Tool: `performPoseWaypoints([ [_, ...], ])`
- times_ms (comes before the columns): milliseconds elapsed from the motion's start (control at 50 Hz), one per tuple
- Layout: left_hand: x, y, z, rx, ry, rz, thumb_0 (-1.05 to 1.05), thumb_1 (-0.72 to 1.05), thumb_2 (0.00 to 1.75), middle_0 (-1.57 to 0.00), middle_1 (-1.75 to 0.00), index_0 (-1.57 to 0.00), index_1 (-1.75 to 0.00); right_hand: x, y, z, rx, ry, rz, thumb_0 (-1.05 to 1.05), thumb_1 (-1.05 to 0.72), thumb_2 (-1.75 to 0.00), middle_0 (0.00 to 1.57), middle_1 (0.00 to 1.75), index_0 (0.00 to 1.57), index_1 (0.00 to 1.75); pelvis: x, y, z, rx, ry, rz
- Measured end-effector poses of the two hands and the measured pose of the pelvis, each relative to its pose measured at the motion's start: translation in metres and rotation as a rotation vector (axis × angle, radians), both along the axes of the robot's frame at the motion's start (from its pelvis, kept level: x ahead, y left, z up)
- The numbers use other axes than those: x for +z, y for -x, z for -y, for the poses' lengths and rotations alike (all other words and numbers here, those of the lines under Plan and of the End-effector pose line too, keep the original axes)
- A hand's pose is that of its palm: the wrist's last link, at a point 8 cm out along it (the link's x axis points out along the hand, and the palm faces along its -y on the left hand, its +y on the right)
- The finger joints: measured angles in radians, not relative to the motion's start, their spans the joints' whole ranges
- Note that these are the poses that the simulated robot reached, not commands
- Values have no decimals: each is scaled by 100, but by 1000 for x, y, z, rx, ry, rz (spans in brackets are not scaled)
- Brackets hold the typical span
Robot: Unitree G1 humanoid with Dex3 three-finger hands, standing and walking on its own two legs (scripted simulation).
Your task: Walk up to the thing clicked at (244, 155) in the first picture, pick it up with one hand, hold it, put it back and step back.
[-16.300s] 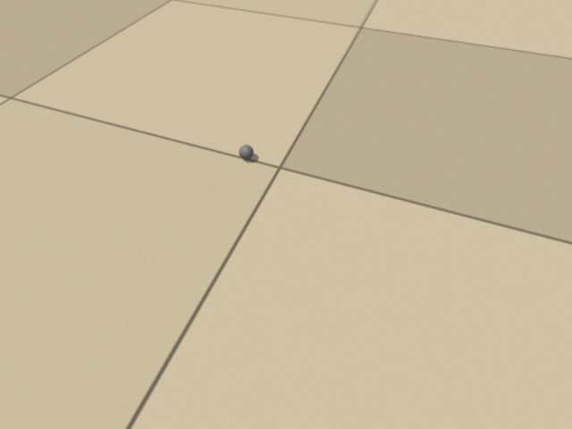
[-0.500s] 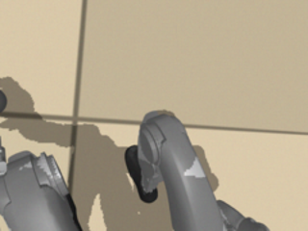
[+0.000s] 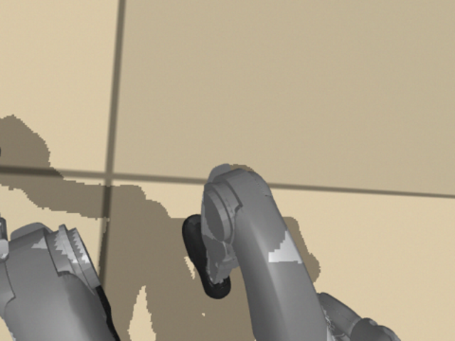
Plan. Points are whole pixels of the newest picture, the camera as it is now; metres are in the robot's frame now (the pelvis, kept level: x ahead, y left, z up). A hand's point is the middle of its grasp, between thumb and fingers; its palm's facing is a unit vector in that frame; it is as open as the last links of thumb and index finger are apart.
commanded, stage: close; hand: left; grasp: from above
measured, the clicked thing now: out of the picture +0.45 +0.28 -0.27
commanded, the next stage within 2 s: settle in 0.36 s
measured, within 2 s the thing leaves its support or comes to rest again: leaves its support in 0.74 s
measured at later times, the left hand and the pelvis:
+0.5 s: hand out of the picture +0.43 +0.28 -0.26, palm faces -0.42 -0.11 -0.90, open 9.9 cm; pelvis +0.00 +0.00 +0.00, yaw +0 degrees
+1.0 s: hand out of the picture +0.43 +0.28 -0.20, palm faces -0.38 -0.12 -0.92, open 9.9 cm; pelvis +0.00 +0.00 +0.01, yaw +2 degrees
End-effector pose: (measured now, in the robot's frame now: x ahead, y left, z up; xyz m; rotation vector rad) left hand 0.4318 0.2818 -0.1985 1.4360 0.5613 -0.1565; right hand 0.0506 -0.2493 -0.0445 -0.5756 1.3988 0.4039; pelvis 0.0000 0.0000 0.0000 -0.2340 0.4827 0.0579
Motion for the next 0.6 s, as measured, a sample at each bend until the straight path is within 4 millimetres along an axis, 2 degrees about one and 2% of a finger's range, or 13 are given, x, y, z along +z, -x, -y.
performPoseWaypoints([
  [180,-2,2,0,-44,20,-36,0,4,72,-46,-91,-47,-88,2,7,-5,-8,5,-20,0,-91,-90,20,30,20,30,0,-1,-1,5,4,2],
  [380,-1,4,6,-99,18,-6,0,3,69,-50,-88,-51,-84,3,-2,-8,24,3,2,0,-91,-90,20,30,20,30,2,-1,-1,5,11,7],
  [600,-2,0,0,-21,-11,-2,0,2,69,-53,-87,-55,-83,5,-7,-1,23,6,9,0,-92,-90,20,30,20,30,2,-1,-1,3,9,-5],
])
